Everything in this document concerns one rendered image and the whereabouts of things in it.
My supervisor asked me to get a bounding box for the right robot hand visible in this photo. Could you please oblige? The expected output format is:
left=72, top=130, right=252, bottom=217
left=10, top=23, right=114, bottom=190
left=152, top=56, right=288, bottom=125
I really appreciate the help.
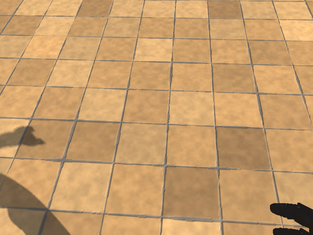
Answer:
left=270, top=203, right=313, bottom=235

